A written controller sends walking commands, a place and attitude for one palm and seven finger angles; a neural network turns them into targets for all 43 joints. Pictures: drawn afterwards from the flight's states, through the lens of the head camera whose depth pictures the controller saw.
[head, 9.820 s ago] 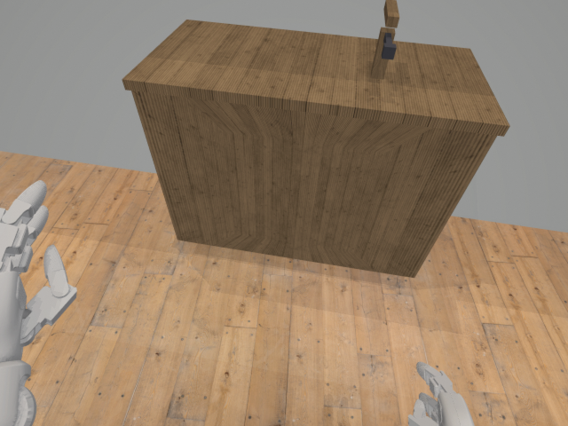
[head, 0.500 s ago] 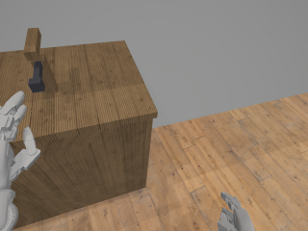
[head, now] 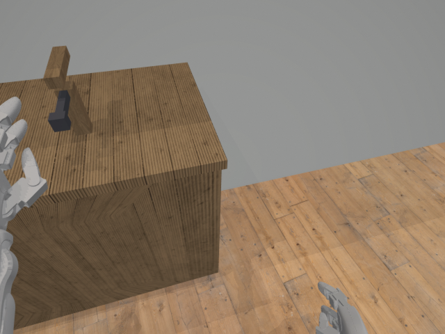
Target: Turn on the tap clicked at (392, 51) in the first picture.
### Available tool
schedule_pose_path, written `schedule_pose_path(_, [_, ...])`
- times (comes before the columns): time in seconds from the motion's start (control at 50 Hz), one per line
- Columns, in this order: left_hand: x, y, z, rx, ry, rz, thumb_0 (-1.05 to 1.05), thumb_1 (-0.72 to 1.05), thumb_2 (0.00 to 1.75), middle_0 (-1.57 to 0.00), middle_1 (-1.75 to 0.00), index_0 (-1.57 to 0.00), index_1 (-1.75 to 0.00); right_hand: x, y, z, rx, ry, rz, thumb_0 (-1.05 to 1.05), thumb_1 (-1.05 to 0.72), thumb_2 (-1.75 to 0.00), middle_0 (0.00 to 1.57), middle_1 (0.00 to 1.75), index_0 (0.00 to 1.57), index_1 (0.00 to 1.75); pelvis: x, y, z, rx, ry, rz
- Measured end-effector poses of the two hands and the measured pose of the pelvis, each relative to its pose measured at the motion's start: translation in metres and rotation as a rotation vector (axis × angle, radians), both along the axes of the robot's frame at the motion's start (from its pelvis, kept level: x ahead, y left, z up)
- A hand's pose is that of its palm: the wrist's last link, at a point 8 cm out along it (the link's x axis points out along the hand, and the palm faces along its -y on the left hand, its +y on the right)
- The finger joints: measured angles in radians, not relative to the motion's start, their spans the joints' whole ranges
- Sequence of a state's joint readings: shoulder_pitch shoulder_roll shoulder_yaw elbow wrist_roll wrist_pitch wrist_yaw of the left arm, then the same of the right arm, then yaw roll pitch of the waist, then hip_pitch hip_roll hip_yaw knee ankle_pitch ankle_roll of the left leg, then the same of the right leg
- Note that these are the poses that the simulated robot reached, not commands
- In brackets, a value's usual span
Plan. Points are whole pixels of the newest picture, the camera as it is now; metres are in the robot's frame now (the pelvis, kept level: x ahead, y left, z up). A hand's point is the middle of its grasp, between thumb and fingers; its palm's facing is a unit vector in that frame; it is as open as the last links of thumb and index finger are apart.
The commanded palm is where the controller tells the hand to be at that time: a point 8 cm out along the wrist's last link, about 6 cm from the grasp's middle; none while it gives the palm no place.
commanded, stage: turn the palm inward beside the body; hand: left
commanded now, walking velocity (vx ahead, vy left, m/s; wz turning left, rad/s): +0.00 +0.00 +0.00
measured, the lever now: (60, 121) +0.42 +0.38 +0.14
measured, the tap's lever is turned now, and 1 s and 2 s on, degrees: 0 0 0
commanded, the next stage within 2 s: none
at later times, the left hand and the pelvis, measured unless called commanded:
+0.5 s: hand (77, 216) +0.22 +0.23 +0.16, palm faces +0.49 -0.82 -0.29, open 7.4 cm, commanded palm +0.16 +0.26 +0.18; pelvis +0.02 -0.06 -0.01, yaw +2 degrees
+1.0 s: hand (68, 220) +0.20 +0.23 +0.17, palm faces +0.52 -0.84 -0.17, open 7.4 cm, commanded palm +0.14 +0.26 +0.19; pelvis +0.01 -0.03 -0.01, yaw +1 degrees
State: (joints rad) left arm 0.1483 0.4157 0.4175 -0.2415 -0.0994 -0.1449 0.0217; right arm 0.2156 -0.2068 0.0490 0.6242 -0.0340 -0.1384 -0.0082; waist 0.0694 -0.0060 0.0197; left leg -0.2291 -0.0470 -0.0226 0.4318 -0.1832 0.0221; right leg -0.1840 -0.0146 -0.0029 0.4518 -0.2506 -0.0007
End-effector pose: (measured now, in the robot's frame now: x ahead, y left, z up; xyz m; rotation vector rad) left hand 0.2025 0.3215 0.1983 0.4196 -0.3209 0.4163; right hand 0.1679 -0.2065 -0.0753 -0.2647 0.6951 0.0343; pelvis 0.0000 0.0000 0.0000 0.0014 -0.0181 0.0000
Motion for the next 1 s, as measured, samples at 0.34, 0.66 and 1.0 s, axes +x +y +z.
schedule_pose_path(0.34, [-0.036, -0.044, -0.021, -0.080, 0.089, 0.106, 0.01, 0.89, 0.90, -0.21, -0.30, -0.21, -0.31, 0.040, -0.067, -0.004, -0.020, -0.091, -0.048, 0.02, -0.90, -0.90, 0.20, 0.30, 0.20, 0.30, 0.016, -0.051, -0.011, 0.006, -0.011, 0.025])
schedule_pose_path(0.66, [-0.025, -0.064, -0.019, -0.145, 0.119, 0.077, 0.01, 0.89, 0.90, -0.21, -0.30, -0.21, -0.31, 0.045, -0.074, -0.013, 0.014, -0.111, -0.100, 0.02, -0.90, -0.90, 0.20, 0.30, 0.20, 0.30, 0.025, -0.059, -0.015, 0.018, 0.001, 0.019])
schedule_pose_path(1.0, [-0.045, -0.054, -0.020, -0.240, 0.104, 0.111, 0.01, 0.90, 0.90, -0.21, -0.30, -0.21, -0.31, 0.041, -0.027, 0.001, 0.015, -0.163, -0.042, 0.02, -0.90, -0.90, 0.20, 0.30, 0.20, 0.30, 0.009, -0.032, -0.010, 0.001, -0.039, 0.021])
